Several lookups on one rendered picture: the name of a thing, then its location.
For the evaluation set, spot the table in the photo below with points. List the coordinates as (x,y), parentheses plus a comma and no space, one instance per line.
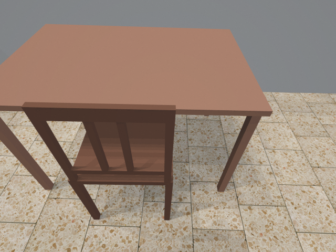
(201,71)

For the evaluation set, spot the chair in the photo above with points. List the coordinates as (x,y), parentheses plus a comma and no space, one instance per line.
(124,144)

